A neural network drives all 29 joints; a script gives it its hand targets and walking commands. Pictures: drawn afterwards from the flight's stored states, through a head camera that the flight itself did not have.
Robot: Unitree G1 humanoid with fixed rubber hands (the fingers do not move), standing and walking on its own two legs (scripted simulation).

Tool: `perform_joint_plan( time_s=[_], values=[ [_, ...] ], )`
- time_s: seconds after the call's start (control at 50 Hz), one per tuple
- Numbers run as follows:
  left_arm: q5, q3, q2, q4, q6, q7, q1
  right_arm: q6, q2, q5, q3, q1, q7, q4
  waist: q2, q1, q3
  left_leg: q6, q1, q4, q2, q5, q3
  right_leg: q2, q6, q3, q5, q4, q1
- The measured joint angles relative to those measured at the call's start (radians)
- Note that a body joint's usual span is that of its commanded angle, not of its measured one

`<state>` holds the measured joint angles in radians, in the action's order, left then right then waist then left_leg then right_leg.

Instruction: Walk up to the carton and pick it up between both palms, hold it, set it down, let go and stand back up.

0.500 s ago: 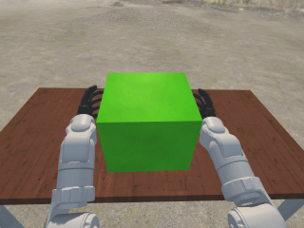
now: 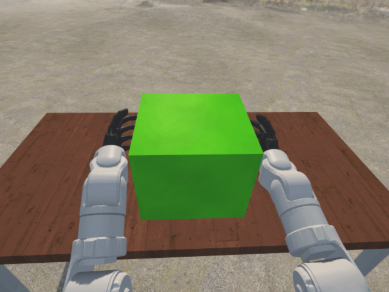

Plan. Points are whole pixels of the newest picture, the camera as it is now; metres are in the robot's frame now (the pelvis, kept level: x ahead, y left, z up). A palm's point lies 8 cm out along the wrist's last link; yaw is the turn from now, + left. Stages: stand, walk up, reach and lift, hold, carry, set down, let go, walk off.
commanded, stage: hold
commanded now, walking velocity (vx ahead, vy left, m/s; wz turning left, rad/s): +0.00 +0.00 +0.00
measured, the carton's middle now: (192, 154) +0.38 +0.00 +0.15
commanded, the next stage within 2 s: none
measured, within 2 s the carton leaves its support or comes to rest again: neither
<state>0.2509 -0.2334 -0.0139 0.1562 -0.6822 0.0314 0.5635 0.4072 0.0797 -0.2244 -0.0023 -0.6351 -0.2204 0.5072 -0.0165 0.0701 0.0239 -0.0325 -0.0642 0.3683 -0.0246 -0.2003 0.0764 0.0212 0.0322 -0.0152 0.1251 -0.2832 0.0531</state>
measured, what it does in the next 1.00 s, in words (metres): stands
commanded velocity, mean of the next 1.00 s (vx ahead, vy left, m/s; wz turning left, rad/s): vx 0.00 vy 0.00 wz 0.00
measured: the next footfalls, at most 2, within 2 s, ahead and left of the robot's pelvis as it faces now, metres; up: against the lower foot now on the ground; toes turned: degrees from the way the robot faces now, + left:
none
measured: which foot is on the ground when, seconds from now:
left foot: down 0.00-1.00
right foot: down 0.00-1.00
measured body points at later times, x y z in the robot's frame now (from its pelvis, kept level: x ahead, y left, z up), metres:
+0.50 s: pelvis +0.00 -0.01 +0.00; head -0.05 +0.01 +0.45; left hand +0.37 +0.17 +0.18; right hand +0.38 -0.14 +0.17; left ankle +0.01 +0.14 -0.75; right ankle +0.03 -0.14 -0.75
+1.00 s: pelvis +0.00 +0.00 +0.00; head -0.05 +0.02 +0.45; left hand +0.37 +0.15 +0.18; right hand +0.38 -0.15 +0.17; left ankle +0.01 +0.14 -0.75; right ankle +0.03 -0.14 -0.75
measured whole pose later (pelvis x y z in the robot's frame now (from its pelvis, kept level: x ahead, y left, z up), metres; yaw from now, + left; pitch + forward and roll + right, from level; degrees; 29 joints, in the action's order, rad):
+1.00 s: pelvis +0.00 +0.00 +0.00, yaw +0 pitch -6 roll -1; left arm 0.26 -0.24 -0.02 0.15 -0.69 0.03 0.56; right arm 0.41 0.08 -0.23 0.00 -0.64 -0.22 0.52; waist -0.02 0.06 0.02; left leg -0.03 -0.06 0.37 -0.03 -0.20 0.08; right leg 0.02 0.03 -0.02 0.13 -0.28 0.05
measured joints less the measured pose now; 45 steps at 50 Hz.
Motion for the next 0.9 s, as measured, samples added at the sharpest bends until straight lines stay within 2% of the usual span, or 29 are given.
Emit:
perform_joint_plan(
  time_s=[0.12,0.3,0.44,0.52,0.74,0.9],
  values=[
    [0.0,-0.019,0.005,0.029,0.005,-0.007,0.019,-0.004,-0.007,0.011,0.005,-0.028,0.004,0.04,-0.005,0.001,-0.015,-0.006,-0.003,-0.014,-0.004,0.013,0.004,-0.004,-0.006,-0.004,-0.004,-0.002,0.009],
    [-0.042,0.003,0.024,-0.017,0.021,-0.002,-0.02,0.002,-0.006,-0.006,-0.02,0.014,-0.025,-0.044,-0.003,0.0,0.015,-0.012,-0.035,-0.008,-0.012,0.012,0.018,-0.012,-0.011,-0.017,-0.006,0.004,0.031],
    [-0.015,-0.033,0.018,0.017,0.012,-0.026,0.003,0.023,-0.027,0.016,0.005,-0.021,-0.022,-0.001,-0.014,-0.002,0.004,-0.007,-0.006,-0.018,-0.004,0.014,0.018,-0.003,-0.008,-0.017,0.0,0.001,0.007],
    [-0.009,-0.02,0.028,-0.007,-0.007,-0.03,0.001,0.006,-0.029,0.012,-0.005,-0.013,-0.02,0.002,-0.017,0.002,-0.007,-0.006,-0.007,-0.017,0.001,0.016,0.018,0.001,-0.004,-0.018,-0.003,0.004,0.005],
    [-0.018,0.0,0.023,0.007,0.008,-0.014,-0.009,0.013,-0.015,0.001,-0.005,0.002,-0.02,-0.013,-0.013,0.005,0.0,0.003,-0.019,0.002,0.006,0.004,0.006,0.006,0.004,-0.005,-0.004,0.002,0.014],
    [-0.016,0.023,0.013,-0.039,-0.002,0.011,-0.023,-0.004,0.0,-0.021,-0.007,0.013,-0.009,-0.029,-0.014,0.0,0.009,-0.003,-0.013,0.009,-0.003,-0.006,0.0,-0.004,-0.001,0.0,-0.001,0.004,0.007]
  ],
)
